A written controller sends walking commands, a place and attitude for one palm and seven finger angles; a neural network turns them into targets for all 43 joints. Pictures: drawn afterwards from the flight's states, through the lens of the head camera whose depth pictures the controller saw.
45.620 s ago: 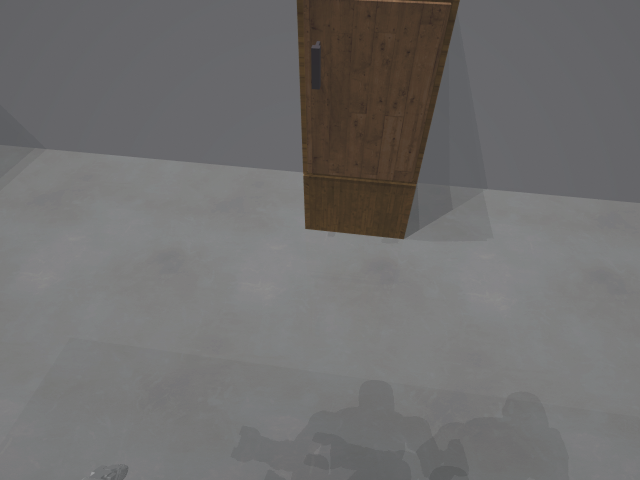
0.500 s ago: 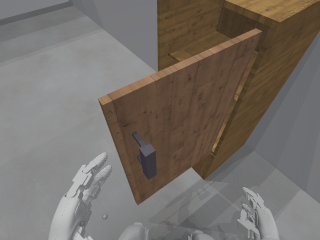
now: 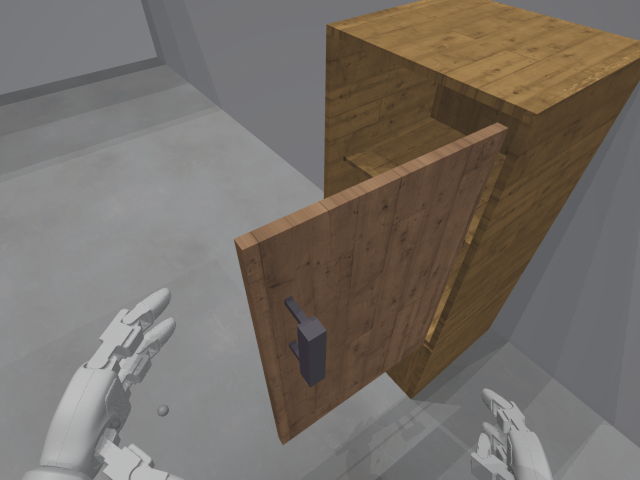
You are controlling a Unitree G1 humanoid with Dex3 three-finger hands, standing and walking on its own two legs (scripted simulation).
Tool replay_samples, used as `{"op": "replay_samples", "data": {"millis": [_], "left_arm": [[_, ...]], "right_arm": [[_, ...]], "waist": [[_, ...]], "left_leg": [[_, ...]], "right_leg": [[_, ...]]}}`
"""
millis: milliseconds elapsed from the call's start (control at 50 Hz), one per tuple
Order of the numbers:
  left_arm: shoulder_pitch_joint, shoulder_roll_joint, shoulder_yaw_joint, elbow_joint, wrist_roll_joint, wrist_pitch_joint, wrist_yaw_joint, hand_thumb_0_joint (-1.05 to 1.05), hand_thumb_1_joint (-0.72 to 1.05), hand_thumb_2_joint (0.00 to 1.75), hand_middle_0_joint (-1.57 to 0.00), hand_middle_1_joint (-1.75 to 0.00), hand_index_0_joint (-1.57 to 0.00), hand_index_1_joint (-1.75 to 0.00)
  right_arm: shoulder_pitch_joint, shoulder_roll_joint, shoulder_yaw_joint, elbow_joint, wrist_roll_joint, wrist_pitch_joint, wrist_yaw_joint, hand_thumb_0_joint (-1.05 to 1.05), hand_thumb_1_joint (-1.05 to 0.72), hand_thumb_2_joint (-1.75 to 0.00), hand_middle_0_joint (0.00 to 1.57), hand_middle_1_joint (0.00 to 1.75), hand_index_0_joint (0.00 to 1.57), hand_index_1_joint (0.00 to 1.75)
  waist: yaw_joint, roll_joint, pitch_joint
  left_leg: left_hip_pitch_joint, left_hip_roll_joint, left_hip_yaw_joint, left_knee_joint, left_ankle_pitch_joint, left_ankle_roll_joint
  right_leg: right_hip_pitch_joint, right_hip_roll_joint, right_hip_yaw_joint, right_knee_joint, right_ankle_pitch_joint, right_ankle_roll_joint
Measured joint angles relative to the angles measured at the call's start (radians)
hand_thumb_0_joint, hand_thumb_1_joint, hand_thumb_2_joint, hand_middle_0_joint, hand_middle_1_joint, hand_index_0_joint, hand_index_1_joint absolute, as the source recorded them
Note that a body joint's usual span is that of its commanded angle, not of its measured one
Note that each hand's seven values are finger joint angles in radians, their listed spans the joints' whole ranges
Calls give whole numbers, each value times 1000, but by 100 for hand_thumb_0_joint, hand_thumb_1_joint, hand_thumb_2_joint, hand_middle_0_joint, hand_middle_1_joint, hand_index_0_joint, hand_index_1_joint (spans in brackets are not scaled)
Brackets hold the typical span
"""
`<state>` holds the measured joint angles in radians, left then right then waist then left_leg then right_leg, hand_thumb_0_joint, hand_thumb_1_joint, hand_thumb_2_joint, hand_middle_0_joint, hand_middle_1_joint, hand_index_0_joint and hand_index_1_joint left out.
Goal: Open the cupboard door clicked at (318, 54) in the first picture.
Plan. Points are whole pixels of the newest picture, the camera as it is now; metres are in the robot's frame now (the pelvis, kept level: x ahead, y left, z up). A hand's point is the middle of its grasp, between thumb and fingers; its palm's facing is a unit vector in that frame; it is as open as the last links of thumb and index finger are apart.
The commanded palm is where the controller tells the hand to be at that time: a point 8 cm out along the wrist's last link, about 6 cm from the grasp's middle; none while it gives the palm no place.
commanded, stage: draw the hand back to the body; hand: left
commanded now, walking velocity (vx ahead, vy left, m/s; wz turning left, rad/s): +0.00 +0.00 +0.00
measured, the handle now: (302, 340) +0.29 +0.05 +0.04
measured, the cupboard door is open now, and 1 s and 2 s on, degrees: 86 86 86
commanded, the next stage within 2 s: step back with the hand held close in 1.02 s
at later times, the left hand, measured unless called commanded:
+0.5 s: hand (65, 325) +0.20 +0.25 +0.19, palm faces +0.37 -0.83 -0.41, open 10.8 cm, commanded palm +0.16 +0.29 +0.21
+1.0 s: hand (55, 303) +0.21 +0.25 +0.21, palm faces +0.43 -0.81 -0.40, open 7.5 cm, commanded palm +0.16 +0.28 +0.23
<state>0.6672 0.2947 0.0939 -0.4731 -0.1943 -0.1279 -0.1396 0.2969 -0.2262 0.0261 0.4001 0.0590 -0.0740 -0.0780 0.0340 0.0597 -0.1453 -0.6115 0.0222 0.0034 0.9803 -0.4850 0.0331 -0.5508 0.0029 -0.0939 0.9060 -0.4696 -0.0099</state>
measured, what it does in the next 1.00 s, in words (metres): rises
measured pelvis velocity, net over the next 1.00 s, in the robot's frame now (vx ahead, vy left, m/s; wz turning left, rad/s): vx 0.02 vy -0.01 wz -0.02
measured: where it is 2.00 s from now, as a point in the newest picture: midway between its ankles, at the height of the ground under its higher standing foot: outside the picture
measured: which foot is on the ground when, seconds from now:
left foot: down 0.00-1.00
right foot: down 0.00-1.00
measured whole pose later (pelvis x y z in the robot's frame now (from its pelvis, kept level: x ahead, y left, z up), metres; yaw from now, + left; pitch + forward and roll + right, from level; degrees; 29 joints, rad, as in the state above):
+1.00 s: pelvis +0.02 -0.01 +0.06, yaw -1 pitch -5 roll -1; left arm 0.49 0.35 0.32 -0.42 -0.07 -0.04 0.11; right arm 0.20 -0.24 0.01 0.63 0.01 -0.08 -0.08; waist 0.07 0.07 0.02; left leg -0.09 0.01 0.04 0.44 -0.26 0.02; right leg -0.06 0.01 -0.05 0.40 -0.26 -0.02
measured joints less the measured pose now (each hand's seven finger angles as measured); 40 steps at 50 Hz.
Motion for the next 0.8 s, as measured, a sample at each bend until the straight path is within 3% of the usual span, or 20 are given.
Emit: {"op": "replay_samples", "data": {"millis": [80, 200, 480, 700, 800], "left_arm": [[24, 11, -6, -50, 97, 92, 163, -2, -34, 37, -16, -30, -16, -30], [5, 15, 1, -46, 146, 140, 251, -1, -16, 44, -17, -30, -17, -30], [-102, 45, 132, -8, 143, 128, 264, 0, 32, 65, -19, -30, -19, -30], [-199, 69, 248, 27, 126, 104, 263, 0, 70, 81, -20, -30, -20, -30], [-203, 48, 246, 48, 122, 99, 257, 1, 81, 86, -20, -30, -20, -30]], "right_arm": [[-3, 3, 6, 14, -11, 14, -24, 1, -90, -90, 20, 30, 20, 30], [-11, 5, 24, 61, -24, 4, -34, 1, -90, -90, 20, 30, 20, 30], [-73, 9, 31, 163, -42, -27, -5, 1, -90, -90, 20, 30, 20, 30], [-101, -8, 6, 204, -46, -15, 4, 1, -90, -90, 20, 30, 20, 30], [-104, -15, -5, 210, -46, -3, 10, 1, -90, -90, 20, 30, 20, 30]], "waist": [[0, 5, 14], [13, 5, 50], [37, 9, 119], [46, 8, 146], [41, 11, 156]], "left_leg": [[80, -5, 9, -79, 27, 4], [199, -21, 20, -200, 74, 12], [419, -39, 36, -432, 164, 12], [494, -32, 38, -517, 203, 1], [508, -27, 41, -537, 214, -4]], "right_leg": [[78, -2, 9, -80, 31, 7], [192, -14, 19, -192, 74, 15], [397, -23, 35, -402, 158, 21], [466, -12, 38, -479, 193, 10], [476, -7, 41, -495, 203, 5]]}}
